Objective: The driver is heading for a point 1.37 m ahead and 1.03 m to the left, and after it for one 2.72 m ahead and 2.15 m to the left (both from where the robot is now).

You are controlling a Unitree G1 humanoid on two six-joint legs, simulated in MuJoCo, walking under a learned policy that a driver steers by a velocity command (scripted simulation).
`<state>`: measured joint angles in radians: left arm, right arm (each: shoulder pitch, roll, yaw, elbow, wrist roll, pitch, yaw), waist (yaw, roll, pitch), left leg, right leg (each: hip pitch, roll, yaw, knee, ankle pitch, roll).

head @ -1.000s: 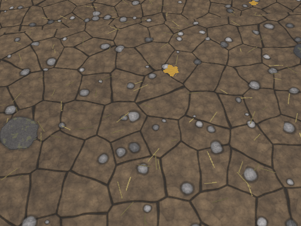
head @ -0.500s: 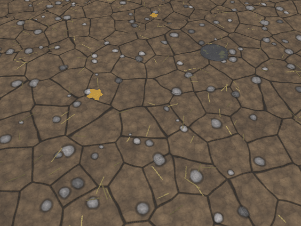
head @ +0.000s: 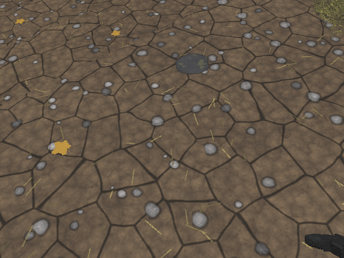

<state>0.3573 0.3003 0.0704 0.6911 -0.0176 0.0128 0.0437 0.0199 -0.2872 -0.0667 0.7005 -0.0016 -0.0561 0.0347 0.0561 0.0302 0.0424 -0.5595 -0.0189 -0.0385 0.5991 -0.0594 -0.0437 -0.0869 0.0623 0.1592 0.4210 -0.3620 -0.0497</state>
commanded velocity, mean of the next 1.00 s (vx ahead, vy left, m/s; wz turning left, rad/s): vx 0.02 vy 0.00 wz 0.38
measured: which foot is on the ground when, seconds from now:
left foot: up 0.00-0.04, down 0.06-0.46, up 0.48-0.86, down 0.88-1.00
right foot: down 0.00-0.08, up 0.10-0.42, down 0.44-0.88, up 0.90-1.00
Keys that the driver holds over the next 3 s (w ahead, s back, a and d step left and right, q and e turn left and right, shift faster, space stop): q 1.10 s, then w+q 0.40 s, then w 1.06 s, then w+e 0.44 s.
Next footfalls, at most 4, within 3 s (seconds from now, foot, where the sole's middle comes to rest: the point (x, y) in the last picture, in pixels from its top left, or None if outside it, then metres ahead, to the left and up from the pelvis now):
0.06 left None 0.18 0.11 -0.78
0.44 right None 0.17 -0.12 -0.78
0.88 left None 0.08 0.12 -0.78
1.34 right None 0.24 -0.04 -0.78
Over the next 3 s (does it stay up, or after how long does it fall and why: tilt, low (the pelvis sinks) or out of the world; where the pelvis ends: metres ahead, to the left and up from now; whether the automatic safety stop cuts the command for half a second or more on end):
stays up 0.60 0.76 0.01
